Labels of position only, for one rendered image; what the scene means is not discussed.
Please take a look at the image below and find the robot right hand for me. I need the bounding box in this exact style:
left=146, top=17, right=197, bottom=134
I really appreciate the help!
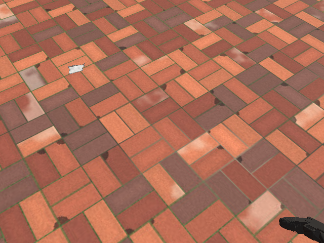
left=279, top=217, right=324, bottom=243

